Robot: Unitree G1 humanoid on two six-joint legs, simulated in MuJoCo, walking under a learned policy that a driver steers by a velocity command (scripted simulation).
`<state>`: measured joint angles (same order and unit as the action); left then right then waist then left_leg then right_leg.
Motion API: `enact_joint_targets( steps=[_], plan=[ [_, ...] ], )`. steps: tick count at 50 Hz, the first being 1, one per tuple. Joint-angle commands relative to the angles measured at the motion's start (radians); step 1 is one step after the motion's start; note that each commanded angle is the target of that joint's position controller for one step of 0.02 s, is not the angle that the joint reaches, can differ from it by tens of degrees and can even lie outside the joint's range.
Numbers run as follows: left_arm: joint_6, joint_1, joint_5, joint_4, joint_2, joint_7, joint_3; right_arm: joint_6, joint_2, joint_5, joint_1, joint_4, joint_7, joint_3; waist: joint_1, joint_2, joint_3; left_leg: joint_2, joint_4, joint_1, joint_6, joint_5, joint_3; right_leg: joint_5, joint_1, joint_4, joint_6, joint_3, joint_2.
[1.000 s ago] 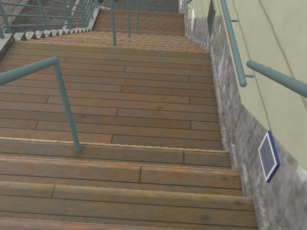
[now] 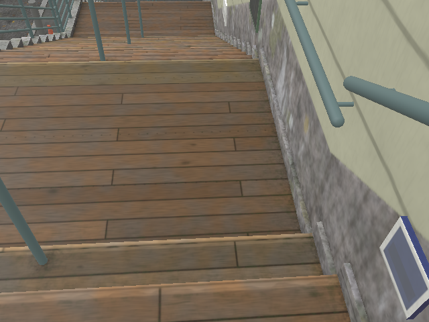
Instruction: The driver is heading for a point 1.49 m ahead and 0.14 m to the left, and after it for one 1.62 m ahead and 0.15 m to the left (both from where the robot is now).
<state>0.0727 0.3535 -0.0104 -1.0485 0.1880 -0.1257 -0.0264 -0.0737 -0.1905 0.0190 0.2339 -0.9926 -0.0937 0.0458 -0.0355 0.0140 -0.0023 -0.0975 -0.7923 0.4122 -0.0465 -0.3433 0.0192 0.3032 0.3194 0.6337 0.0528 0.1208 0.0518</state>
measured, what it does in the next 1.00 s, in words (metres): stands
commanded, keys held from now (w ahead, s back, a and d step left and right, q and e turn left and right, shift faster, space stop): no key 1.00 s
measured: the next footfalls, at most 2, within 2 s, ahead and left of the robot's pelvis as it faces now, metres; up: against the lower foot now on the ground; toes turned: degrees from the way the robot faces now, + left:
right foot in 1.50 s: +0.13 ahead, -0.10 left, +0.00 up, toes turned -1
left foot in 1.88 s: +0.36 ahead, +0.08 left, -0.17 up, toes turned +3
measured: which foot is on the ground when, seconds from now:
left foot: down 0.00-1.00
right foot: down 0.00-1.00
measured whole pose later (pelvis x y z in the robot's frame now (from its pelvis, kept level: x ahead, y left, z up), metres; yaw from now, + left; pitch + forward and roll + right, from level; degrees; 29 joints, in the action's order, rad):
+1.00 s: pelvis +0.02 +0.04 +0.01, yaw +1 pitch -1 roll +1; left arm 0.06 0.26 0.03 -1.12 0.19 -0.06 0.07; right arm -0.09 -0.20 0.00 0.22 -1.08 -0.07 0.09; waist -0.01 0.00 0.05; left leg 0.02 -0.60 0.25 0.04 -0.34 0.08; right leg 0.38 0.24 0.62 -0.01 0.08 -0.06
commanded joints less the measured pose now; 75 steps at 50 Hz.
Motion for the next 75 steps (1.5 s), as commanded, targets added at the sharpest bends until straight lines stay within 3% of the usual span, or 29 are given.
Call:
enact_joint_targets(
  steps=[1,2,3,4,5,8,9,12,13,20,27,28,32,52,53,58,59,60,61,63,65,67,68,69,70,72,73,74,75],
  plan=[
    [-0.018,0.080,0.003,0.043,0.133,0.032,0.056,0.007,-0.145,-0.014,-0.022,0.024,0.015,0.038,0.050,0.064,-0.052,0.009,0.223,-0.212,0.029,0.212,0.019,-0.081,0.027,-0.141,-0.011,-0.115,-0.094],
    [-0.023,0.090,0.019,0.041,0.121,0.038,0.064,0.008,-0.131,-0.019,-0.010,0.008,0.017,0.042,0.056,0.047,-0.016,0.035,0.219,-0.190,0.034,0.054,0.035,-0.025,0.040,-0.166,0.002,-0.108,-0.098],
    [-0.018,0.023,0.022,0.052,0.109,0.037,0.063,0.010,-0.100,-0.015,-0.013,-0.003,0.002,0.042,0.037,0.046,0.050,0.038,0.263,-0.091,0.046,-0.073,0.012,0.114,0.033,-0.185,-0.010,-0.053,-0.069],
    [-0.011,-0.013,0.020,0.057,0.101,0.035,0.065,0.009,-0.097,-0.021,-0.020,-0.005,-0.002,0.049,0.029,0.039,0.095,0.041,0.284,-0.066,0.052,-0.055,0.009,0.115,0.037,-0.181,-0.012,-0.044,-0.061],
    [-0.007,-0.020,0.016,0.055,0.088,0.033,0.065,0.007,-0.120,-0.027,-0.017,-0.012,-0.002,0.058,0.027,0.031,0.083,0.046,0.273,-0.071,0.060,0.033,0.020,0.023,0.006,-0.170,-0.011,-0.042,-0.054],
    [-0.004,-0.056,0.012,0.056,0.079,0.037,0.068,-0.003,-0.126,-0.025,0.007,-0.031,0.000,0.069,0.016,0.014,-0.015,0.059,0.233,-0.127,0.072,0.310,0.040,-0.265,-0.088,-0.124,-0.001,-0.033,-0.048],
    [-0.004,-0.065,0.012,0.060,0.102,0.042,0.076,-0.004,-0.113,-0.028,0.004,-0.036,0.003,0.066,0.014,0.018,-0.033,0.061,0.225,-0.149,0.073,0.371,0.038,-0.292,-0.090,-0.111,-0.003,-0.028,-0.051],
    [-0.011,-0.078,0.011,0.057,0.113,0.045,0.084,-0.004,-0.124,-0.028,-0.003,-0.038,0.010,0.071,0.011,0.007,-0.043,0.061,0.220,-0.179,0.075,0.438,0.031,-0.294,-0.077,-0.096,-0.016,-0.023,-0.058],
    [-0.010,-0.066,0.016,0.052,0.120,0.042,0.088,-0.003,-0.108,-0.029,0.014,-0.051,0.012,0.065,0.015,0.007,-0.035,0.060,0.227,-0.170,0.075,0.426,0.027,-0.291,-0.080,-0.096,-0.019,-0.022,-0.059],
    [-0.006,-0.106,0.028,0.043,0.139,0.046,0.109,-0.022,-0.127,-0.022,-0.035,-0.047,0.026,0.073,0.026,0.029,-0.021,0.063,0.255,-0.176,0.073,0.404,0.020,-0.224,-0.067,-0.079,-0.027,-0.021,-0.079],
    [-0.011,-0.107,0.027,0.012,0.136,0.050,0.117,-0.025,-0.125,-0.024,-0.024,-0.050,0.029,0.075,0.027,-0.005,0.001,0.070,0.277,-0.195,0.078,0.341,0.015,-0.148,-0.039,-0.081,-0.041,-0.024,-0.094],
    [-0.011,-0.096,0.029,0.002,0.140,0.056,0.120,-0.023,-0.106,-0.016,-0.022,-0.053,0.023,0.069,0.027,-0.013,0.005,0.066,0.289,-0.200,0.087,0.328,0.007,-0.126,-0.040,-0.086,-0.043,-0.021,-0.094],
    [-0.012,-0.096,0.031,-0.013,0.131,0.063,0.119,-0.023,-0.118,-0.019,-0.024,-0.051,0.018,0.071,0.027,-0.013,0.016,0.072,0.296,-0.208,0.100,0.300,0.010,-0.108,-0.037,-0.094,-0.045,-0.023,-0.098],
    [-0.010,-0.027,0.036,-0.057,0.104,0.067,0.115,-0.021,-0.099,-0.019,0.034,-0.069,0.025,0.061,0.027,-0.026,0.048,0.092,0.286,-0.195,0.113,0.228,0.023,-0.121,-0.029,-0.102,-0.031,-0.033,-0.109],
    [-0.010,-0.038,0.036,-0.051,0.098,0.061,0.113,-0.023,-0.115,-0.026,0.038,-0.068,0.031,0.065,0.026,-0.024,0.048,0.098,0.276,-0.192,0.107,0.225,0.032,-0.138,-0.025,-0.099,-0.029,-0.038,-0.111],
    [-0.007,-0.026,0.035,-0.053,0.105,0.056,0.116,-0.022,-0.099,-0.023,0.058,-0.072,0.039,0.058,0.029,-0.030,0.046,0.099,0.270,-0.180,0.104,0.218,0.031,-0.143,-0.023,-0.089,-0.027,-0.038,-0.114],
    [-0.008,-0.006,0.046,-0.055,0.142,0.063,0.131,-0.023,-0.141,-0.012,0.082,-0.074,0.047,0.075,0.028,-0.028,0.043,0.100,0.276,-0.180,0.126,0.048,0.027,0.024,-0.018,-0.090,-0.006,-0.038,-0.109],
    [-0.009,0.002,0.064,-0.053,0.166,0.073,0.144,-0.024,-0.168,0.004,0.095,-0.073,0.056,0.088,0.025,-0.024,0.086,0.085,0.304,-0.148,0.161,-0.193,-0.011,0.240,0.023,-0.107,0.026,-0.066,-0.118],
    [-0.008,0.008,0.080,-0.050,0.166,0.087,0.152,-0.028,-0.164,0.018,0.119,-0.077,0.068,0.095,0.018,-0.020,0.143,0.055,0.328,-0.112,0.204,-0.372,-0.070,0.392,0.070,-0.114,0.064,-0.104,-0.134],
    [0.005,-0.009,0.090,-0.035,0.087,0.110,0.139,-0.042,-0.090,0.035,0.238,-0.107,0.094,0.082,-0.022,0.023,0.171,-0.041,0.365,-0.183,0.305,-0.474,-0.225,0.425,0.174,-0.035,0.107,-0.136,-0.136],
    [0.025,-0.111,0.082,0.012,-0.009,0.117,0.114,-0.049,-0.053,0.034,0.364,-0.136,0.111,0.064,-0.083,0.114,0.131,-0.173,0.468,-0.352,0.407,-0.418,-0.441,0.257,0.306,0.153,0.084,-0.092,-0.072],
    [0.043,-0.174,0.086,0.044,-0.009,0.117,0.110,-0.044,-0.046,0.020,0.372,-0.122,0.113,0.049,-0.099,0.090,0.129,-0.216,0.481,-0.361,0.433,-0.358,-0.501,0.302,0.365,0.298,0.068,-0.121,-0.058],
    [0.048,-0.168,0.085,0.047,-0.006,0.116,0.105,-0.039,-0.059,0.023,0.361,-0.123,0.111,0.046,-0.088,0.072,0.153,-0.218,0.475,-0.327,0.435,-0.348,-0.490,0.322,0.368,0.331,0.059,-0.129,-0.060],
    [0.048,-0.152,0.095,0.055,-0.005,0.113,0.103,-0.033,-0.053,0.025,0.352,-0.125,0.109,0.037,-0.072,0.060,0.160,-0.208,0.463,-0.274,0.421,-0.318,-0.461,0.312,0.324,0.360,0.058,-0.136,-0.060],
    [0.047,-0.157,0.099,0.072,-0.026,0.109,0.095,-0.031,-0.070,0.031,0.345,-0.140,0.105,0.033,-0.049,0.056,0.179,-0.207,0.460,-0.217,0.411,-0.295,-0.433,0.282,0.299,0.364,0.054,-0.146,-0.073],
    [0.043,-0.125,0.096,0.075,-0.023,0.097,0.092,-0.034,-0.089,0.027,0.294,-0.138,0.094,0.037,-0.010,0.034,0.176,-0.172,0.400,-0.107,0.380,-0.253,-0.326,0.197,0.184,0.308,0.049,-0.120,-0.075],
    [0.049,-0.054,0.088,0.058,-0.021,0.084,0.092,-0.035,-0.118,0.030,0.233,-0.122,0.086,0.045,0.039,0.004,0.175,-0.135,0.322,-0.010,0.362,-0.231,-0.247,0.108,0.050,0.228,0.054,-0.081,-0.059],
    [0.058,0.190,0.105,-0.032,-0.023,0.078,0.097,-0.040,-0.089,0.078,0.137,-0.092,0.081,0.036,0.130,-0.010,0.099,-0.051,0.103,0.200,0.301,-0.109,-0.108,-0.126,-0.275,0.322,0.048,-0.063,-0.040],
    [0.056,0.500,0.128,-0.127,0.033,0.082,0.124,-0.057,-0.083,0.062,-0.001,-0.041,0.066,0.037,0.307,-0.181,0.040,0.061,-0.261,0.399,0.285,-0.006,-0.001,-0.025,-0.494,0.103,0.051,-0.080,-0.030]
  ],
)
Keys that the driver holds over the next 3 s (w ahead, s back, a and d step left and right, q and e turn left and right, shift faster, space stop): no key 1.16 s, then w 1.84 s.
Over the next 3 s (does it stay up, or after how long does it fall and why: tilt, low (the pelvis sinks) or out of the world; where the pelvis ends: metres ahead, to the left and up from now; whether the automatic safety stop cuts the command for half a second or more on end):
stays up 0.94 -0.03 -0.49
